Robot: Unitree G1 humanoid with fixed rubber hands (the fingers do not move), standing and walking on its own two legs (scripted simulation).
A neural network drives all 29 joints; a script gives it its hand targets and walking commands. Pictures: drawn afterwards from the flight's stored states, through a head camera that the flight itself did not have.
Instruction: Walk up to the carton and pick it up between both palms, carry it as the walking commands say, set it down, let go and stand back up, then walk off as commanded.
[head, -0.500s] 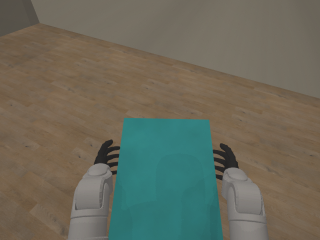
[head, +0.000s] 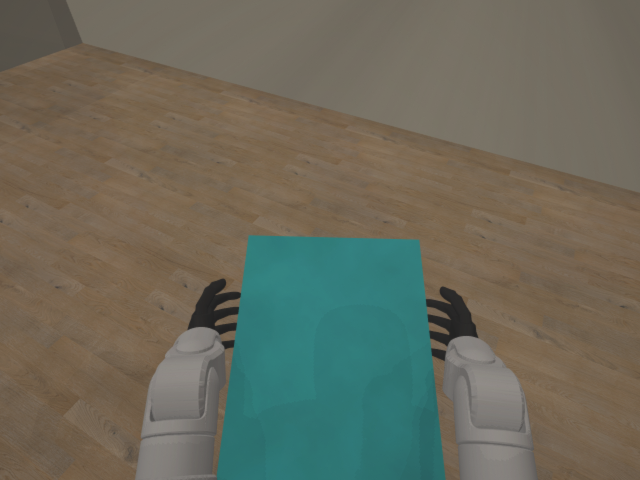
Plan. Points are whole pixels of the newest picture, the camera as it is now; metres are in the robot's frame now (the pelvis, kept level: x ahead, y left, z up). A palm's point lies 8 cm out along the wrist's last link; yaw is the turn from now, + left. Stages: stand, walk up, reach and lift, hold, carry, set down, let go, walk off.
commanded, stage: carry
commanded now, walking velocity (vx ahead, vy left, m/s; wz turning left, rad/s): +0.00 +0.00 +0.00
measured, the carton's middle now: (330, 362) +0.29 +0.00 -0.04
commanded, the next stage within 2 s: none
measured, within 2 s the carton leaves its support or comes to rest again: neither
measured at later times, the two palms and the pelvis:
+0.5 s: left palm (201, 343) +0.26 +0.15 +0.06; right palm (463, 351) +0.26 -0.16 +0.06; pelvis -0.01 +0.00 +0.00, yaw +0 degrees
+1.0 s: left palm (198, 344) +0.26 +0.15 +0.07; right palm (464, 351) +0.26 -0.16 +0.07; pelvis -0.02 +0.00 +0.00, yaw +0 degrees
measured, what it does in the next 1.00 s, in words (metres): stands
